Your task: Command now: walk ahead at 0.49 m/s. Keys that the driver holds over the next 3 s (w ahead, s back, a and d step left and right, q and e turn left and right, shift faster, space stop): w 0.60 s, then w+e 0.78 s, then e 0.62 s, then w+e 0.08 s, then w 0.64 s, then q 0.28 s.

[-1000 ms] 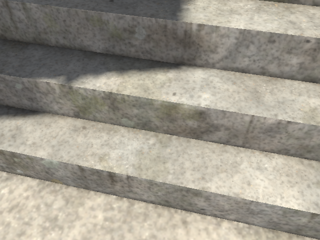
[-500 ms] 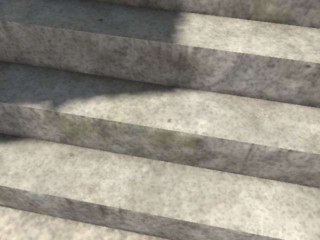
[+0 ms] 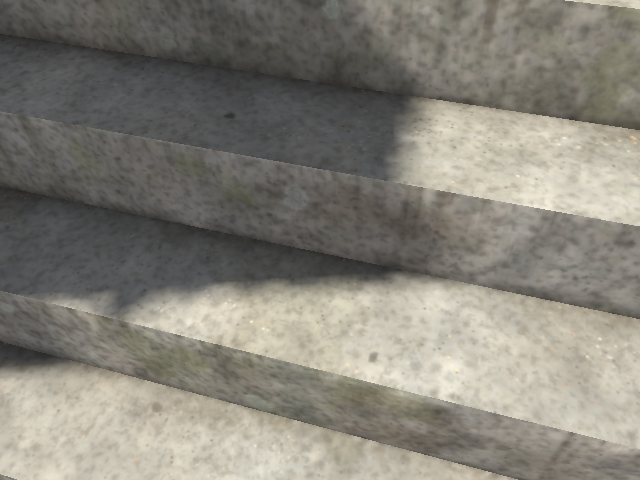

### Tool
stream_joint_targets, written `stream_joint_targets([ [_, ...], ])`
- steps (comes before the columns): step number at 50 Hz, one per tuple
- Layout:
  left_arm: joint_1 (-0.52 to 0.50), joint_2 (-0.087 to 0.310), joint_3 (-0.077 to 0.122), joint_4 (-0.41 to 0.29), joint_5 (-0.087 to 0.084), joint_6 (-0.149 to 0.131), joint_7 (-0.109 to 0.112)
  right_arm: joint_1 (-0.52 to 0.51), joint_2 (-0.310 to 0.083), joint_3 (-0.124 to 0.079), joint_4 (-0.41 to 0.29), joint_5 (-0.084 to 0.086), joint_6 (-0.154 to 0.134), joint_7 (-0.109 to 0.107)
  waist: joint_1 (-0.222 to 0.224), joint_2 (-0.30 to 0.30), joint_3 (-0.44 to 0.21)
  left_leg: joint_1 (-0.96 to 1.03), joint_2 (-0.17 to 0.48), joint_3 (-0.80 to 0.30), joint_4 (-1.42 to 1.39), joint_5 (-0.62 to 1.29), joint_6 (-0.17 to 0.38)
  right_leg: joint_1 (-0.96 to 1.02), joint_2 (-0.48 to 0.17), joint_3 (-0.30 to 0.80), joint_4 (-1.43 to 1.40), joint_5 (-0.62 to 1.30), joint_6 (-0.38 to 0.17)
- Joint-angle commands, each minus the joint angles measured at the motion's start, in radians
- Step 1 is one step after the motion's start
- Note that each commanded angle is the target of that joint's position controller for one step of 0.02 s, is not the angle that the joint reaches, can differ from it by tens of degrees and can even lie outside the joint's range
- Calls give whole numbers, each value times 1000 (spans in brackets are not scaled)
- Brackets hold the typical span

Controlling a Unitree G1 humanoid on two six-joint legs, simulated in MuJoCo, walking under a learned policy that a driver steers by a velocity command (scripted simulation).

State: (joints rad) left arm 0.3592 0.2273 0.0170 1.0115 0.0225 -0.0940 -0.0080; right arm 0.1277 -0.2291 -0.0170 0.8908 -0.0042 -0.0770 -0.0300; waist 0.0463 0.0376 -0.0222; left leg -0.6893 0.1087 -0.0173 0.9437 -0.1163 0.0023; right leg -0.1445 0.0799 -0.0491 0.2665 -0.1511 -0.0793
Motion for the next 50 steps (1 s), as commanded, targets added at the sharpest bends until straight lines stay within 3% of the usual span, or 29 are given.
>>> stream_joint_targets([
  [1, -24, 145, 27, -69, -2, 2, 8, 71, -21, 7, 8, 17, 24, -3, -39, -119, -4, 229, -48, 76, -51, -8, -6, -162, -280, 138, -102, 209, -183],
  [3, -15, 138, 21, -64, -19, 4, 10, 9, -35, 6, -23, 15, 32, -6, -35, -147, 37, 159, -50, 70, -98, -95, 26, -62, -328, 210, -85, 166, -179],
  [5, -22, 152, 20, -70, -25, 8, 22, 13, -47, -3, -45, 4, 19, -2, -61, -164, 0, 214, -84, 90, -206, -148, 59, 44, -329, 194, 21, 520, -152],
  [8, -81, 135, 13, -90, -47, 24, 25, 290, -67, -45, 40, -7, -10, 17, -192, -123, -110, 537, -130, 111, -618, 101, 113, 55, -204, 76, 468, 827, -81],
  [9, -124, 90, -4, -124, -20, 5, 14, 444, -167, -72, 93, -10, 5, 9, -227, 72, -123, 831, 78, -187, -667, 488, 158, -323, -100, 31, 864, 295, -10],
  [10, 25, -44, -30, -74, -9, -30, 2, 459, -188, -56, 108, -29, 27, 7, -127, 255, -151, 926, 273, -421, -546, 954, 267, -612, 21, 83, 1310, -338, 24],
  [11, 111, -2, -19, -50, -51, -43, -8, 456, -170, -59, 104, -45, 23, 6, -107, 180, -172, 875, 347, -497, -611, 526, 406, -740, 22, 229, 1511, -391, 14],
  [12, 3, 31, -10, -83, -73, -35, -12, 399, -81, -41, 109, -34, 33, 11, -103, 100, -60, 815, 302, -428, -660, 127, 378, -919, -22, 181, 1671, -390, 9],
  [13, -136, -17, -24, -140, -81, -19, -9, 337, -23, -21, 116, -22, 42, 23, -96, 45, 58, 736, 260, -370, -699, -138, 314, -1080, -54, 141, 1814, -384, 9],
  [15, -179, -107, -60, -203, -45, 11, -6, 321, 47, 18, 148, -26, 49, 39, -49, -12, 104, 573, 193, -304, -710, -232, 238, -1180, -74, 134, 2022, -322, 1],
  [17, -207, -165, -92, -262, -60, 25, -7, 381, 52, 34, 196, -25, 59, 40, -39, 0, 119, 529, 181, -238, -709, -168, 189, -1292, -52, 150, 2242, -299, -16],
  [18, -327, -146, -76, -333, 25, 54, 33, 333, -44, 21, 185, -33, 8, 58, -13, -36, 127, 402, 138, -144, -721, -244, 157, -1224, -23, 49, 2201, -323, -40],
  [20, -410, -126, -80, -405, 25, 84, 56, 289, -32, 39, 181, -22, -36, 70, -3, -21, 162, 241, 64, -81, -784, -214, 130, -1141, -57, -35, 2015, -259, -28],
  [23, -461, -135, -97, -488, 15, 110, 60, 383, -18, 51, 231, 6, -29, 26, -20, 92, 112, 308, 23, -52, -863, 83, 169, -1030, -106, -127, 1716, -184, -10],
  [24, -474, -135, -112, -511, 11, 109, 62, 398, -67, 35, 218, 22, -16, -9, -32, 108, 68, 375, 58, -50, -961, 300, 195, -910, -125, -141, 1508, -295, -16],
  [26, -410, -173, -131, -463, -10, 111, 64, 439, -49, 32, 228, 34, 25, -48, -13, 103, -41, 546, 60, 65, -917, 708, 211, -650, -86, -153, 1211, -406, -45],
  [28, -184, -134, -96, -349, -33, 93, 45, 442, -89, 24, 172, 11, 21, -53, 59, 141, -254, 731, 155, 78, -593, 1570, 235, -401, 30, -192, 1077, -516, -67],
  [29, -86, -81, -74, -319, -19, 73, 39, 413, -131, 7, 148, 32, 7, -31, 114, 185, -318, 759, 165, 85, -408, 1726, 242, -277, 53, -146, 928, -457, -95],
  [31, 79, 77, -2, -237, 19, 100, 73, 335, -142, -22, 68, 26, -4, 29, 169, -79, -325, 322, -14, 90, 63, 1090, 172, -82, -211, 636, 448, -897, -236],
  [32, 56, 139, 33, -187, 15, 124, 91, 190, -98, -39, 25, -26, 2, 53, 167, -279, -228, 107, -173, -6, 496, 188, 167, -137, -308, 1078, 50, -1067, -325],
  [33, -58, 151, 48, -174, 3, 115, 82, 131, -36, -34, -55, -79, 12, 66, 85, -150, -96, -40, -168, -114, 879, 50, 132, -257, -324, 1122, -32, -1000, -299],
  [35, -114, 10, 22, -72, 13, 87, 66, 63, 96, 5, -164, -68, 30, 39, -44, -13, 136, -249, -123, -69, 1070, 5, 118, -468, -302, 786, 123, -830, -205],
  [37, -95, -135, -17, 19, 32, 56, 40, 111, 169, 36, -183, -43, 50, 16, -122, -45, 156, -332, -109, -67, 1174, -75, 129, -486, -232, 519, 170, -581, -124],
  [39, -22, -126, -23, 66, 24, 33, 32, 109, 185, 53, -187, -26, 44, 19, -114, -59, 167, -435, -92, -33, 1180, -85, 124, -415, -201, 394, 130, -401, -128],
  [40, -66, -136, -41, 24, 133, 27, -28, -55, 22, 52, -219, -9, 39, 78, -37, 22, 71, -489, -124, -188, 956, 87, 257, -404, -131, 342, 185, -272, -148],
  [43, -19, 26, -15, -14, 110, 22, -40, -9, 12, 62, -168, -55, 28, 136, -79, -161, -61, -322, -109, 19, 1059, 76, 248, -444, -158, 265, 82, -5, -231],
  [45, 309, -27, -34, 102, 100, 18, -37, -138, 49, 84, -181, -76, 30, 113, 42, -128, -5, -850, -108, -62, 1409, -121, 212, 25, -257, 484, 108, -110, -266],
  [47, 504, -63, -58, 194, 147, 29, -59, -290, 75, 109, -230, -65, 12, 109, 100, -101, 59, -1248, -118, -140, 1577, -220, 260, 326, -308, 580, 159, -161, -250],
  [50, 330, -77, -70, 174, 151, 11, -82, -366, 57, 107, -258, -46, 1, 95, 34, -70, 83, -1022, -5, -15, 1284, -143, 288, -13, -248, 428, 52, -198, -181],
])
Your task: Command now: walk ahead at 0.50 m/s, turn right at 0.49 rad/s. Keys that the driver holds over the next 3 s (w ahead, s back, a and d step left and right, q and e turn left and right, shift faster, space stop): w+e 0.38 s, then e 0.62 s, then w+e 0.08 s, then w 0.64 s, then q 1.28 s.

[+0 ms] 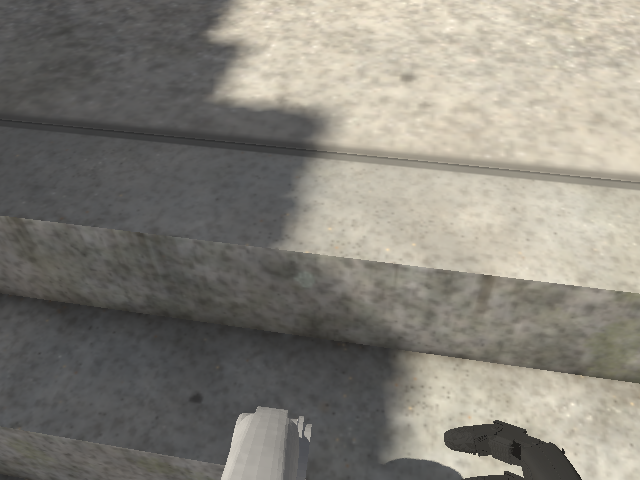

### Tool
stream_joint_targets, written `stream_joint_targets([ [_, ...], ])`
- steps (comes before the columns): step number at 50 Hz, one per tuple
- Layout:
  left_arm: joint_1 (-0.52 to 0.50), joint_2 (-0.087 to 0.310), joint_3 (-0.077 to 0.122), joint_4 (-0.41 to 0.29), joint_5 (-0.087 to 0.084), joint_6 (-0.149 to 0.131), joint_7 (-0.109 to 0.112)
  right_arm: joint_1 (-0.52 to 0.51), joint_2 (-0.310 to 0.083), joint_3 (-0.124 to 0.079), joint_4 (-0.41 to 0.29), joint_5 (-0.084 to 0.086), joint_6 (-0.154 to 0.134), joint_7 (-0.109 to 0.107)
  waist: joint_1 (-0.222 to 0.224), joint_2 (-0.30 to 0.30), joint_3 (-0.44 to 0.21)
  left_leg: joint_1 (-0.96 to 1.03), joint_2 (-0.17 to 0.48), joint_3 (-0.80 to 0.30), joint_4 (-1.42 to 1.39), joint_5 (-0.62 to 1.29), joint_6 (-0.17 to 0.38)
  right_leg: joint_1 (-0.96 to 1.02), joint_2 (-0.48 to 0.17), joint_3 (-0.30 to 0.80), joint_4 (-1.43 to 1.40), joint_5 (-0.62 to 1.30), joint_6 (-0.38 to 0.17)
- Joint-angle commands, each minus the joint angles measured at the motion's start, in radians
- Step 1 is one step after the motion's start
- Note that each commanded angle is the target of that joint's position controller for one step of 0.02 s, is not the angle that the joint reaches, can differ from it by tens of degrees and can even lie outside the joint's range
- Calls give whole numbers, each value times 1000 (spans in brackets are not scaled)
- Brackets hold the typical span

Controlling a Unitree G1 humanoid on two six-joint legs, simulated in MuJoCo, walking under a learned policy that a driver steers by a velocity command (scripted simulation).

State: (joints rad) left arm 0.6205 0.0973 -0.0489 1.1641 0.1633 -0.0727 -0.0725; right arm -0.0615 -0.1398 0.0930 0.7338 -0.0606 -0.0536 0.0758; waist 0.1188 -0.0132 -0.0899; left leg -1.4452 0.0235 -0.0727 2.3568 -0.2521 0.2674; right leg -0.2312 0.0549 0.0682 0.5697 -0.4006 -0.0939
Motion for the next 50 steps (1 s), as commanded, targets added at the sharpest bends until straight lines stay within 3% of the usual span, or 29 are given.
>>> stream_joint_targets([
  [1, 69, 63, -8, 24, 12, -19, -19, -295, -52, -10, -157, 14, -10, -17, -18, -39, 114, -70, 108, 108, -351, 72, 3, -117, -201, 262, -330, 47, -150],
  [2, 111, 42, -12, 28, 2, -27, -13, -390, -10, -1, -209, 11, 16, -9, 3, -110, 105, 118, 119, 153, -416, 167, -20, -297, -202, 254, -430, 81, -167],
  [4, 62, 112, -2, 29, -77, -20, -42, -478, 79, 45, -268, 19, 96, 14, -67, -154, 62, 623, 42, 212, -661, -89, -93, -580, -281, 217, -602, 401, -214],
  [5, 1, 217, 26, -2, -132, -59, -52, -358, -5, 8, -234, 30, 105, 29, -159, -248, 1, 719, -52, 291, -778, -181, -144, -408, -283, 172, -460, 1322, -227],
  [6, -58, 303, 45, -21, -151, -86, -66, -175, -102, -30, -161, 37, 118, 30, -232, -279, -125, 795, -98, 275, -928, -49, -159, -155, -340, 169, -359, 1922, -205],
  [7, -127, 338, 79, -50, -181, -100, -72, -58, -178, -60, -113, 35, 107, 16, -258, -246, -172, 833, -140, 278, -1261, -91, -172, 101, -323, 134, -202, 2026, -167],
  [8, -104, 316, 97, -3, -119, -85, -97, 166, -200, -88, -47, 26, 120, -8, -323, -180, -312, 1142, -99, 88, -1486, 60, -132, 29, -295, 165, 85, 2014, -159],
  [9, 146, 114, 40, 42, -26, -75, -122, 498, -224, -94, 76, 28, 107, -9, -276, 192, -699, 1727, 210, -451, -1563, 631, 197, -295, -190, 181, 435, 1182, -121],
  [10, 50, 84, 68, 60, -89, -49, -137, 579, -265, -123, 76, -7, 112, -13, -355, 310, -464, 1476, 392, -1005, -1975, -18, 277, -598, 18, 275, 1043, 549, -68],
  [11, -138, 84, 84, 12, -136, -42, -115, 497, -254, -117, 156, -4, 70, -30, -304, 241, -129, 1253, 336, -870, -2019, -510, 115, -827, -6, 307, 1317, 591, -82],
  [12, -396, 72, 108, -276, -91, -56, 0, 314, -114, -134, 235, 89, 39, -83, -135, 19, -144, 1204, 305, -620, -1846, -730, -24, -721, -51, 90, 1288, 473, -66],
  [13, -269, 41, 87, -61, -134, -21, -21, 240, -83, -94, 192, 31, 19, -35, -170, 80, 51, 1024, 272, -421, -1846, -427, 26, -903, -37, 229, 1371, 510, -94],
  [15, -339, 12, 65, -155, -146, 15, -41, 168, 105, -47, 260, 13, 11, -34, -91, -36, 33, 980, 244, -269, -1922, -220, -38, -930, -51, 235, 1477, 421, -180],
  [19, -391, -6, 41, -205, -158, 26, -53, 203, 27, -68, 303, -36, -23, -19, -30, -33, 38, 1018, 209, 89, -2075, -10, -79, -1066, -56, 114, 1521, 389, -238],
  [21, -489, 10, 21, -245, -172, 36, -58, 310, 19, -56, 372, -71, -22, -21, -43, 30, 76, 1107, 228, 97, -2128, 23, -56, -1278, -41, 81, 1852, 303, -263],
  [26, -795, 101, 1, -419, -170, 63, -8, 509, -24, -33, 434, -95, -48, -6, -100, -16, -22, 1301, 193, 276, -2205, 337, -103, -1280, -124, -36, 1394, 364, -228],
  [27, -861, 101, 3, -445, -157, 87, 1, 611, -47, -40, 464, -99, -52, -3, -131, 61, -32, 1348, 195, 290, -2220, 480, -99, -1261, -137, -104, 1344, 337, -211],
  [29, -979, 76, -20, -511, -148, 169, -32, 536, -133, -61, 436, -46, -55, 37, -71, 105, -15, 1124, 269, 317, -2318, 938, -52, -905, -128, -229, 1083, 94, -185],
  [30, -934, 82, -12, -517, -154, 184, -63, 532, -234, -86, 414, 3, -77, 37, -18, 160, -68, 1134, 286, 336, -2257, 1553, -22, -726, -74, -344, 1023, 139, -142],
  [31, -837, 86, -10, -503, -178, 172, -64, 532, -324, -113, 385, 28, -107, 32, 4, 229, -76, 1287, 312, 337, -2174, 1873, -72, -677, -28, -311, 910, 155, -103],
  [33, -645, 169, 25, -440, -160, 140, -25, 484, -356, -144, 343, 61, -114, 17, 45, 277, -171, 1558, 319, 310, -1951, 2050, -95, -542, 89, -302, 478, 73, -100],
  [34, -399, 237, 43, -353, -172, 137, 20, 536, -280, -138, 302, -38, -103, 23, 40, 95, -434, 1261, 272, 223, -1636, 1806, -146, -60, -9, 57, 509, 541, -222],
  [35, -173, 303, 63, -315, -106, 147, 69, 396, -217, -145, 217, -45, -70, 56, 106, -129, -548, 968, 77, 204, -1273, 610, -208, 211, -161, 497, 96, 713, -338],
  [36, -140, 380, 108, -316, -79, 140, 43, 419, -244, -181, 242, 22, -34, 76, 119, -168, -441, 764, -81, -49, -627, 213, -225, 89, -287, 819, -161, 368, -347],
  [37, -246, 387, 126, -278, -78, 99, 38, 405, -202, -191, 262, 57, -26, 62, 64, -90, -209, 560, -137, -246, -386, 274, -200, -35, -255, 733, -171, 179, -237],
  [40, -521, 157, 48, -211, -154, 13, 10, 290, -42, -126, 171, -9, -10, 21, -171, 56, -31, 430, -60, -200, -380, 276, -118, -304, -114, 439, -112, -80, -151],
  [42, -616, 37, 12, -238, -119, -12, -1, 328, -80, -125, 199, 7, -10, -19, -218, 66, -30, 473, -11, -146, -546, 223, -102, -386, -60, 233, -158, 143, -95],
  [46, -585, 223, 68, -381, -92, -52, 24, 230, -189, -140, 134, 13, -10, -43, -204, -37, -103, 689, -31, 24, -566, 65, -287, -439, -41, 129, -212, 378, -89],
  [50, -418, 277, 83, -423, -122, -51, 42, 154, -252, -145, 47, 19, 3, -76, -101, -59, -82, 398, -69, -47, -211, -109, -371, -150, -195, 392, -173, 352, -225],
])
Over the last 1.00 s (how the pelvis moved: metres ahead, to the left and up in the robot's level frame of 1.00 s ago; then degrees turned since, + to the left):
0.39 0.04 0.19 -10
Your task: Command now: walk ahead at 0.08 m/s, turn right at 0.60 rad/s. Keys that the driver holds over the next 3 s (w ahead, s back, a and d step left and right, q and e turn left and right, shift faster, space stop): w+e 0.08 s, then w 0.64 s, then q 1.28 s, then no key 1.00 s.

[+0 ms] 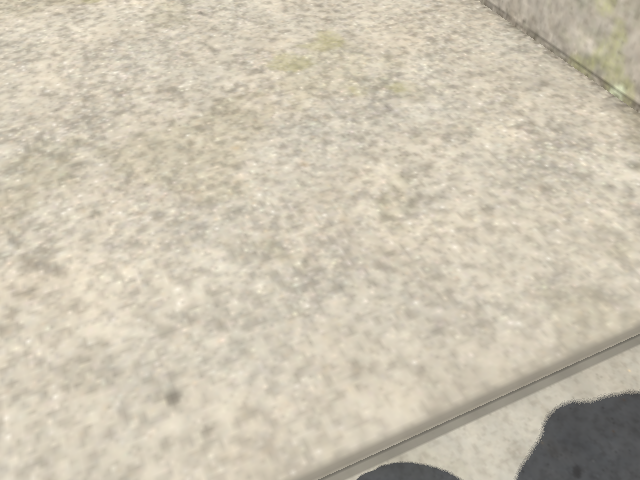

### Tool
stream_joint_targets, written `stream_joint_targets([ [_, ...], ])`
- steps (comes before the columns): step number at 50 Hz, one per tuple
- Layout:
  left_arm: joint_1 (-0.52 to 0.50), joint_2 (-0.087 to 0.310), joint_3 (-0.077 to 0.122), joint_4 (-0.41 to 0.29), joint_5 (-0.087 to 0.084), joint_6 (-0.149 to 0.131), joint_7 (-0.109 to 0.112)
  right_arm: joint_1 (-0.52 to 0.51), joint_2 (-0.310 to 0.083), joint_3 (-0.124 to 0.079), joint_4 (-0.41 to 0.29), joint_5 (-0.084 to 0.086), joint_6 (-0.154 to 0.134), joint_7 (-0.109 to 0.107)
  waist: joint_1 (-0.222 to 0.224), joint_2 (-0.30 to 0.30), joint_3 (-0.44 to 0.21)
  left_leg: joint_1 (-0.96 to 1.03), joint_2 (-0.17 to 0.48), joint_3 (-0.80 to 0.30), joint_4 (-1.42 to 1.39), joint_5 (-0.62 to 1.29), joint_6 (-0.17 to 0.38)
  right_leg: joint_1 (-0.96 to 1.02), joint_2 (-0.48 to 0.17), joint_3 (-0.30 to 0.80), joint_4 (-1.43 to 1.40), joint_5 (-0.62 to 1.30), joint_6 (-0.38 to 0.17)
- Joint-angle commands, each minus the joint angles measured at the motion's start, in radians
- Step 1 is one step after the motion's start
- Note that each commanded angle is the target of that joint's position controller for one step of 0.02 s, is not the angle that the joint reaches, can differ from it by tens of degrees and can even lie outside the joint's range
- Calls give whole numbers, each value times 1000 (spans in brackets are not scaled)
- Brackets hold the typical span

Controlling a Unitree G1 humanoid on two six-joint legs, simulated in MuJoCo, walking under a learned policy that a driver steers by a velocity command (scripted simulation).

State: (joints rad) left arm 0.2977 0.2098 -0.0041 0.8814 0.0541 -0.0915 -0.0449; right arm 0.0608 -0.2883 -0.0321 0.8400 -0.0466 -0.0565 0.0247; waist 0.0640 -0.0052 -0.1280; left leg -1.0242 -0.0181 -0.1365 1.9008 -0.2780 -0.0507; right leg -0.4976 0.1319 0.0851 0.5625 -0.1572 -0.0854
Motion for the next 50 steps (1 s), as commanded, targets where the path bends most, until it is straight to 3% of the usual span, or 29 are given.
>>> stream_joint_targets([
  [1, -42, 140, 30, -134, -22, -33, 16, 16, -104, -17, -82, -6, 13, -39, -30, -66, -39, -101, -17, 1, 289, -100, -50, 193, -292, 428, -159, 19, -249],
  [6, -21, 122, 16, -174, -41, -51, 22, 14, -112, -8, -175, -29, 11, -53, 3, -92, -10, -2, 16, 64, 136, -168, -46, 190, -268, 431, -187, -100, -240],
  [10, -362, 201, 41, -336, -40, -15, 35, 196, -51, 0, -144, -65, 31, 24, -161, -18, 32, 699, 60, 162, -969, -112, -43, -191, -152, 266, -204, -105, -216],
  [12, -289, 217, 62, -332, -38, 34, 27, 356, 40, 17, -72, -14, 51, 67, -160, -123, 34, 798, 62, 168, -1343, 63, -47, 22, -253, 428, -118, 97, -291],
  [13, 44, 192, 79, -207, -70, 58, 3, 95, -44, 4, -165, 25, 59, 58, 34, -46, -38, 703, -48, 193, -1555, -236, -30, 201, -236, 447, -135, 76, -310],
  [14, 195, 133, 55, -173, -21, 55, -71, 0, -159, -26, -174, 48, 51, 36, 94, 117, -88, 667, 30, -116, -1276, -339, 173, 164, -114, 209, -49, 97, -102],
  [16, -200, 157, 63, -246, -62, 34, -43, 249, -71, -6, -151, -10, 68, 31, -113, -164, -74, 629, 48, -8, -1528, 137, 171, 380, -149, 218, -7, 201, -142],
  [17, -286, 160, 68, -257, -87, 54, -27, 363, -24, 0, -94, -33, 39, 29, -145, -65, -1, 799, 52, 56, -1582, 339, 122, 212, -143, 190, 39, 286, -187],
  [18, -229, 114, 67, -248, -84, 83, -14, 441, -44, -2, -72, -8, -3, 19, -122, 106, -52, 1057, 165, -101, -1601, 653, 141, -44, -92, 179, 263, 128, -145],
  [19, -101, 107, 76, -227, -54, 75, -9, 444, -129, -24, -99, 15, -14, 19, -63, 289, -112, 1280, 348, -341, -1483, 1138, 343, -336, 25, 109, 586, -299, -31],
  [20, -114, 142, 85, -219, -12, 60, 1, 499, -179, -59, -72, 22, -22, 23, -141, 327, -104, 1322, 454, -520, -1495, 871, 502, -601, 62, 120, 1126, -495, 22],
  [22, -390, 95, 55, -268, -40, 37, 29, 630, -6, -15, 51, -26, -3, 76, -205, 196, 124, 1296, 349, -384, -1487, 399, 423, -1091, 113, 91, 1686, -353, -71],
  [23, -464, 65, 34, -281, -43, 35, 48, 684, 116, 38, 105, -78, 13, 102, -217, 75, 188, 1342, 304, -319, -1476, 388, 376, -1264, 95, 148, 1622, -227, -134],
  [24, -472, 20, 13, -281, -40, 27, 44, 733, 150, 54, 158, -82, 29, 98, -216, 54, 178, 1356, 303, -296, -1484, 364, 355, -1328, 58, 147, 1638, -207, -177],
  [26, -408, -52, -24, -275, -52, 35, 9, 617, 165, 64, 180, -81, 36, 75, -114, 47, 151, 1106, 291, -220, -1597, 140, 329, -1204, -33, 81, 1627, -190, -206],
  [29, -507, -44, -63, -332, -36, 58, -33, 483, 112, 46, 182, -97, -1, 34, -61, 28, 174, 761, 213, -101, -1736, 17, 297, -1020, -154, -90, 1462, -131, -203],
  [32, -778, -55, -91, -436, -23, 110, -43, 808, 104, 56, 364, -109, -14, 27, -174, 69, 168, 831, 241, -163, -1834, 32, 306, -1095, -249, -191, 1164, 33, -186],
  [34, -869, -109, -107, -454, 24, 148, -61, 700, 146, 75, 339, -35, -21, 80, -133, 154, 204, 543, 293, -64, -2004, 447, 368, -645, -236, -302, 1012, -177, -163],
  [35, -848, -88, -99, -441, 16, 161, -72, 711, 109, 76, 335, -16, -38, 92, -112, 182, 126, 558, 283, -17, -1962, 792, 391, -501, -179, -358, 991, -187, -154],
  [37, -694, -51, -76, -385, -7, 148, -79, 715, -15, 52, 302, -7, -73, 106, -40, 246, 1, 838, 283, 60, -1787, 1672, 324, -318, -103, -337, 840, -273, -136],
  [39, -386, -24, -62, -287, -12, 120, -52, 697, -106, -5, 268, -28, -90, 105, 9, 221, -239, 760, 294, 49, -1525, 1939, 195, 192, -139, -150, 772, -48, -200],
  [41, 77, 140, -7, -125, 10, 117, -22, 562, -37, -24, 171, -71, -79, 88, 186, -132, -393, 349, 77, -33, -971, 1104, 205, 566, -348, 386, 246, -307, -266],
  [42, 215, 197, 18, -50, 17, 103, -25, 521, -12, -50, 197, -19, -60, 85, 209, -332, -330, 299, -96, -81, -211, 246, 120, 361, -538, 808, -43, -251, -400],
  [43, 80, 192, 22, -46, 19, 44, -8, 490, 4, -61, 220, 24, -57, 98, 121, -115, -173, 233, -33, -179, 78, 308, 134, 132, -458, 749, -89, -339, -300],
  [44, -41, 168, 20, -2, -13, 8, -1, 480, 69, -42, 204, 12, -67, 92, 44, 1, -69, 179, -21, -139, 180, 261, 120, 79, -468, 631, -48, -267, -301],
  [46, -162, -38, -25, 81, -25, -6, 3, 304, 144, 2, 117, -9, -46, 66, -30, 182, -103, 79, 16, -103, 134, 173, 177, 141, -471, 403, -34, -50, -257],
  [47, -228, -113, -38, 83, 2, -11, 10, 292, 165, 13, 122, -10, -24, 54, -70, 171, -81, 96, 63, -89, 51, 206, 195, 96, -467, 290, -65, 75, -227],
  [48, -265, -151, -42, 75, -11, -26, 22, 279, 168, 13, 119, -17, -7, 46, -107, 106, -52, 118, 88, -73, -29, 155, 200, 68, -443, 193, -110, 181, -207],
  [50, -303, -143, -30, 66, -19, -58, 39, 194, 147, 3, 87, -13, -2, 51, -172, 80, -12, 231, 137, -24, -260, 0, 161, 13, -387, -51, -183, 296, -149],
])
Over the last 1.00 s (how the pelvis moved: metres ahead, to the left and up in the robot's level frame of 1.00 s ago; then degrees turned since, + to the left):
0.40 0.02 0.40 -32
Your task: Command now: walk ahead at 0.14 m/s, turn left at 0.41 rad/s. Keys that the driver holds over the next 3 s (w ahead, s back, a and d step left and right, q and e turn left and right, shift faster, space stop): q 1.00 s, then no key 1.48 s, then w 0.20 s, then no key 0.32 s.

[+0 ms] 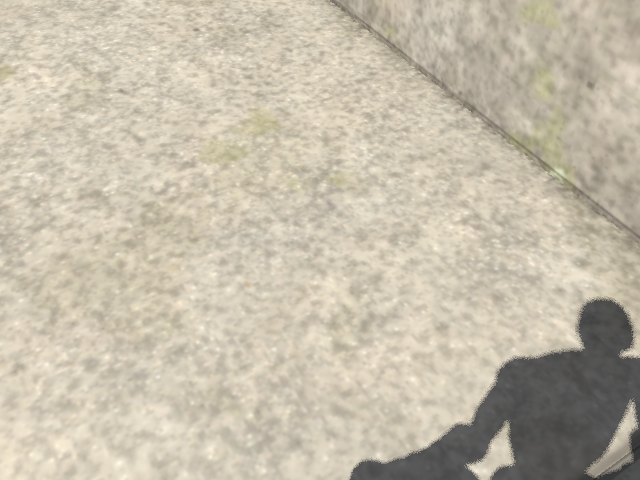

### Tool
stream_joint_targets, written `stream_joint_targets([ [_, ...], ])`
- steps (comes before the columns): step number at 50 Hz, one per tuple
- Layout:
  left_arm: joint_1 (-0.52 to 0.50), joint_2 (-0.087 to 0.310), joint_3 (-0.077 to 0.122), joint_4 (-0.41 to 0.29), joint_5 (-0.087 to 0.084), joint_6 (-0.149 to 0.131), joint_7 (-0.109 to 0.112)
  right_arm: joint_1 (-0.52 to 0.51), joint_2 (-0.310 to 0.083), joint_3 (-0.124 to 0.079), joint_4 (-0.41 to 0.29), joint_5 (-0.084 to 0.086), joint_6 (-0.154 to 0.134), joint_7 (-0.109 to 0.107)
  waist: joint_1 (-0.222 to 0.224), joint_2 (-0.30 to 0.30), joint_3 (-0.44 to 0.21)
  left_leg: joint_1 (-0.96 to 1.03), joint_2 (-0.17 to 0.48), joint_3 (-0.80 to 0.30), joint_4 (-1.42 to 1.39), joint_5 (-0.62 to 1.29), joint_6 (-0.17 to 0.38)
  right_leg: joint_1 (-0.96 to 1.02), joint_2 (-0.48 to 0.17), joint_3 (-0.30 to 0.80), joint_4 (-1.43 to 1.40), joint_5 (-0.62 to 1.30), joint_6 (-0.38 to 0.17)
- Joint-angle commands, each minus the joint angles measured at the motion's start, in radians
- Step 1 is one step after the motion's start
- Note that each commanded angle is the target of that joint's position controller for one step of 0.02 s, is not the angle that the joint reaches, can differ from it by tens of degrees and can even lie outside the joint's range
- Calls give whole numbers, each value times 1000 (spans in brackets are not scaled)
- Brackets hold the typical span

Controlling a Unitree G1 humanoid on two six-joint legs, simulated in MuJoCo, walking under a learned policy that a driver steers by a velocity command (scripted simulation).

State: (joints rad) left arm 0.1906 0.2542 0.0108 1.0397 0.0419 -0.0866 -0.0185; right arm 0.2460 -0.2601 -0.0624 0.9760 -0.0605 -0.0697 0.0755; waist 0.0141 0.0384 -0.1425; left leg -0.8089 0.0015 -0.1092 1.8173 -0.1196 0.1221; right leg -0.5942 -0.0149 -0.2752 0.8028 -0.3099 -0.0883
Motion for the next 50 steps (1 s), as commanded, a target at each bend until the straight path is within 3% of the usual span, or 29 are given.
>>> stream_joint_targets([
  [1, -186, -157, -30, -97, 4, -75, 23, -41, 105, 31, -57, 14, 5, 8, -112, 9, 27, 54, 125, -18, -256, -135, -29, 78, -190, 218, -484, 405, -117],
  [2, -225, -111, -23, -134, -3, -91, 25, -27, 90, 28, -50, 7, -6, 21, -129, -55, 10, 161, 132, 23, -354, -134, -73, 52, -181, 153, -523, 506, -113],
  [5, -243, 67, 28, -182, 11, -112, 17, -123, 6, 18, -94, 19, -25, 35, -97, -78, 8, 324, 126, 101, -746, -130, -155, 123, -144, -9, -560, 597, -61],
  [7, -139, 158, 69, -177, 17, -111, 16, -195, -12, 14, -134, 31, -18, 22, -38, -102, 41, 248, 106, 120, -882, -99, -159, 308, -232, 39, -546, 719, -127],
  [8, -105, 170, 81, -172, 19, -109, 14, -204, -5, 19, -151, 31, -13, 15, -29, -97, 49, 215, 117, 100, -947, -83, -150, 394, -281, 69, -544, 749, -152],
  [11, -84, 146, 97, -193, 4, -92, 24, -202, -32, 9, -171, 15, -14, -3, -16, -121, 53, 194, 119, 74, -1050, -122, -130, 558, -357, 101, -541, 651, -168],
  [14, -101, 130, 101, -211, -1, -59, 58, -234, -50, -3, -203, 27, -34, -13, -12, -125, 52, 243, 68, 105, -1225, -113, -90, 643, -349, 74, -496, 491, -110],
  [15, -9, 185, 112, -168, -95, 24, 64, -206, -60, -14, -207, 109, 11, -25, -38, -102, 50, 358, 34, 200, -1368, -29, -61, 650, -273, -12, -294, 687, -26],
  [16, 35, 166, 116, -173, -97, 50, 62, -111, -129, -38, -196, 99, 26, -44, -41, -19, -1, 538, 33, 109, -1347, 267, -20, 538, -215, -27, -144, 655, 35],
  [17, -18, 131, 108, -221, -68, 54, 61, -48, -227, -67, -210, 69, 36, -61, -37, 138, -7, 742, 156, -111, -1286, 717, 56, 245, -115, -44, 89, 318, 110],
  [18, -110, 57, 81, -288, -46, 52, 60, -33, -258, -72, -233, 47, 54, -63, -50, 266, -38, 913, 277, -356, -1321, 787, 190, -84, 2, 42, 332, -296, 175],
  [19, -153, 51, 81, -285, -70, 51, 41, -12, -207, -58, -249, 46, 58, -54, -67, 124, -97, 920, 288, -348, -1339, 722, 197, -143, -11, 205, 461, -341, 162],
  [20, -181, 26, 71, -296, -76, 48, 31, -37, -180, -54, -275, 55, 59, -60, -65, 85, -77, 889, 253, -276, -1347, 625, 165, -182, -27, 245, 481, -280, 142],
  [21, -188, 13, 66, -293, -60, 45, 36, -95, -157, -52, -307, 65, 62, -69, -47, 55, -60, 821, 218, -237, -1363, 506, 131, -173, -39, 271, 449, -213, 138],
  [23, -196, 56, 75, -315, -38, 45, 54, -184, -117, -37, -361, 69, 68, -93, -7, 73, -47, 662, 200, -220, -1401, 400, 115, -75, -50, 302, 384, -140, 151],
  [26, -180, 51, 67, -346, -41, 46, 70, -160, -123, -36, -401, 54, 62, -109, 2, 66, -79, 610, 177, -220, -1397, 389, 112, 12, -21, 314, 255, -83, 151],
  [31, -155, 49, 60, -380, -55, 46, 60, -124, -131, -46, -446, 65, 74, -105, -21, 123, -38, 539, 133, -274, -1380, 181, 91, 177, 27, 307, -36, -34, 141],
  [33, -103, 40, 63, -379, -57, 39, 50, -133, -109, -41, -460, 79, 81, -102, 13, 125, -6, 513, 101, -298, -1337, 122, 59, 295, 38, 297, -259, 80, 122],
  [34, -67, 64, 74, -378, -47, 38, 49, -120, -87, -38, -464, 82, 80, -102, 25, 91, 0, 453, 64, -283, -1290, 23, 22, 396, -8, 330, -334, 173, 97],
  [35, -29, 135, 90, -389, -25, 42, 55, -95, -24, -22, -474, 71, 75, -102, 10, -85, -18, 314, -27, -163, -1084, -257, -42, 525, -224, 510, -371, 400, 20],
  [36, -55, 196, 105, -401, 1, 50, 56, -78, -42, -26, -499, 82, 69, -109, -10, -418, 46, 116, -144, 53, -857, -558, -114, 462, -431, 752, -467, 533, -174],
  [37, -87, 143, 98, -445, 8, 47, 64, -66, -118, -51, -485, 79, 63, -101, -1, -369, 32, 112, -64, 28, -617, -552, -153, 430, -452, 811, -493, 424, -236],
  [38, -118, 79, 81, -465, 0, 49, 74, -73, -145, -61, -464, 88, 69, -94, 0, -249, 50, 110, -42, 17, -498, -477, -171, 407, -389, 706, -467, 304, -194],
  [39, -148, 66, 74, -480, -15, 50, 79, -61, -128, -59, -442, 88, 82, -91, -21, -169, 79, 119, -23, 19, -451, -417, -184, 370, -319, 607, -465, 179, -141],
  [40, -161, 72, 71, -480, -34, 51, 84, -72, -107, -52, -450, 81, 91, -92, -23, -156, 105, 110, -8, 25, -423, -371, -192, 353, -294, 556, -471, 138, -123],
  [41, -153, 75, 67, -478, -35, 50, 86, -88, -83, -44, -455, 79, 95, -89, -15, -143, 117, 123, -5, 46, -405, -330, -198, 341, -265, 497, -471, 174, -122],
  [45, -95, 84, 72, -463, -35, 61, 83, -179, -36, -11, -496, 81, 97, -75, 31, -175, 96, 152, 36, 104, -680, -235, -204, 435, -226, 356, -440, 212, -117],
  [47, -83, 128, 86, -453, -36, 70, 73, -198, -12, 6, -505, 81, 99, -62, 44, -213, 78, 275, 41, 149, -871, -305, -194, 413, -236, 316, -428, 246, -124],
  [50, -51, 176, 102, -436, -49, 73, 59, -142, -55, -6, -485, 86, 107, -46, 38, -247, 62, 398, 24, 198, -1073, -245, -166, 403, -286, 324, -396, 291, -130],
])
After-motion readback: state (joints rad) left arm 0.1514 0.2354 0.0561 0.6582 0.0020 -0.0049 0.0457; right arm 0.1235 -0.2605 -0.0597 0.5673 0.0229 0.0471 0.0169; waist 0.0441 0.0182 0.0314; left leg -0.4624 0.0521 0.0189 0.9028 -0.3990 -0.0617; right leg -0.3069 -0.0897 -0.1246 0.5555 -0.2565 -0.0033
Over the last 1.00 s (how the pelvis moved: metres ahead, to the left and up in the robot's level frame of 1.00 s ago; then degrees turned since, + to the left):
0.29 0.02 0.17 -4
